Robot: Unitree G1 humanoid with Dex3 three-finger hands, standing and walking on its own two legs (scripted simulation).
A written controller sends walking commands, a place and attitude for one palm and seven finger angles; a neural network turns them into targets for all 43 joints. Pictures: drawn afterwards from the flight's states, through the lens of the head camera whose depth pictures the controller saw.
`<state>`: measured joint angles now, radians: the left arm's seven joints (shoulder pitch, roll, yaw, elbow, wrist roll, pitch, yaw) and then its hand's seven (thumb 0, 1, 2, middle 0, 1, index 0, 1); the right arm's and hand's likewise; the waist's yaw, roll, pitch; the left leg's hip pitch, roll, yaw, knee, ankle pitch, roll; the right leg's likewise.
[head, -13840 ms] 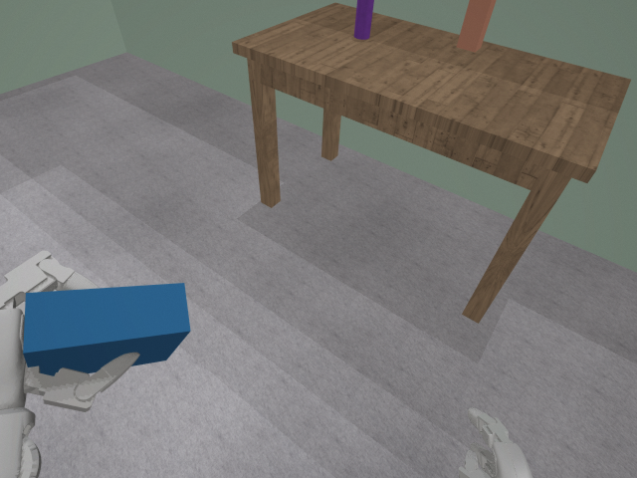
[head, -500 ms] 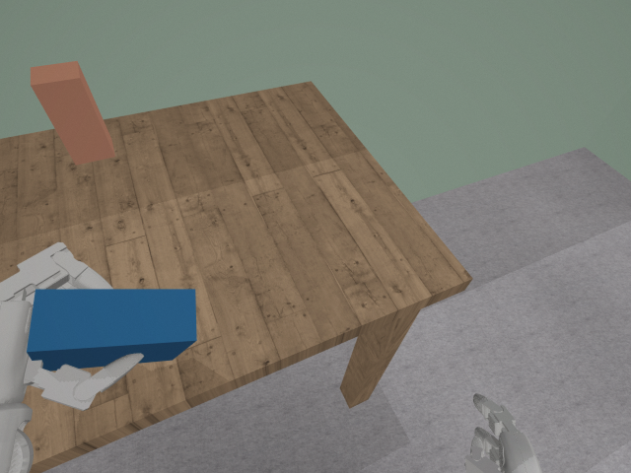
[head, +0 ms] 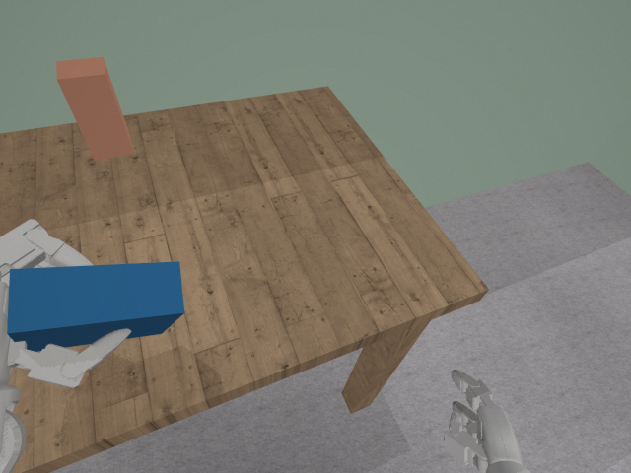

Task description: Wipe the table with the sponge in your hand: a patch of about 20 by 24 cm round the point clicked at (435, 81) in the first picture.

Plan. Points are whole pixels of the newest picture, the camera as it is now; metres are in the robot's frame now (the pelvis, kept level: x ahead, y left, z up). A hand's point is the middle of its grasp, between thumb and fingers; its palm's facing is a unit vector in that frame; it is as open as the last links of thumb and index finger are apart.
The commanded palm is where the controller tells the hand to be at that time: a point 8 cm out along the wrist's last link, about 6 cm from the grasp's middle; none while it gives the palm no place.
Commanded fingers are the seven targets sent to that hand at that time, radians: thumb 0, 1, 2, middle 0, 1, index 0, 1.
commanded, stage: come to a stop and stand still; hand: left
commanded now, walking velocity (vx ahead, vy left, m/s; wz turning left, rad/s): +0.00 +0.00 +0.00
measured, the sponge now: (125, 305) +0.23 +0.22 +0.13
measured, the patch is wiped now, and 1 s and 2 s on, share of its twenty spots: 0.00 0.00 0.00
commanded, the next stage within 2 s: look again from close up in 0.18 s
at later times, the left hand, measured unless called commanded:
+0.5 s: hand (60, 319) +0.20 +0.26 +0.15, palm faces +0.38 -0.84 -0.38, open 9.2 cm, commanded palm +0.15 +0.29 +0.17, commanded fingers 0.00 0.10 1.30 -1.20 -1.60 -1.20 -1.60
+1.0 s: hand (75, 347) +0.19 +0.24 +0.14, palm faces +0.32 -0.73 -0.61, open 9.2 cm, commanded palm +0.15 +0.28 +0.18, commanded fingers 0.00 0.10 1.30 -1.20 -1.60 -1.20 -1.60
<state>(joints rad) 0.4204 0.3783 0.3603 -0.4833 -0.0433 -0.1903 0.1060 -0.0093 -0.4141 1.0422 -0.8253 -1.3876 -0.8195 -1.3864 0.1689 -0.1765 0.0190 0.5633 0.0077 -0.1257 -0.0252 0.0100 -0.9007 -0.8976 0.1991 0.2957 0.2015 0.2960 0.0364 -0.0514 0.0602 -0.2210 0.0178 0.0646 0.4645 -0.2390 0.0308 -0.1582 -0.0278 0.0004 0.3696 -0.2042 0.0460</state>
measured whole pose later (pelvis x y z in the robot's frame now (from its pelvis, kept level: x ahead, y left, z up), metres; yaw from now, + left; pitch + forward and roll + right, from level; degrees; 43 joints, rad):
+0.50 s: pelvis -0.01 +0.00 +0.00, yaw +0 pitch -1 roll -1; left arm 0.43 0.37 0.36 -0.46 -0.03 -0.20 0.11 -0.01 -0.41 1.04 -0.82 -1.39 -0.82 -1.39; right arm 0.20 -0.18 0.01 0.58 0.01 -0.12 -0.03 0.01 -0.90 -0.90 0.20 0.30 0.20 0.30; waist 0.02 -0.03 0.06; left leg -0.23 0.01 0.06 0.46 -0.22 0.04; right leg -0.17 -0.04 0.00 0.36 -0.18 0.05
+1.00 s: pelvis -0.02 -0.04 -0.01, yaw +2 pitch -1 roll +0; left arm 0.38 0.50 0.35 -0.41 0.04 0.01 0.00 -0.01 -0.41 1.05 -0.82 -1.40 -0.82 -1.40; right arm 0.15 -0.24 0.02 0.60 0.00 -0.12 -0.05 0.01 -0.90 -0.90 0.20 0.30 0.20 0.30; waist 0.07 0.02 0.03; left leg -0.28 0.02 0.02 0.56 -0.25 -0.01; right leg -0.26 -0.02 -0.03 0.58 -0.30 0.00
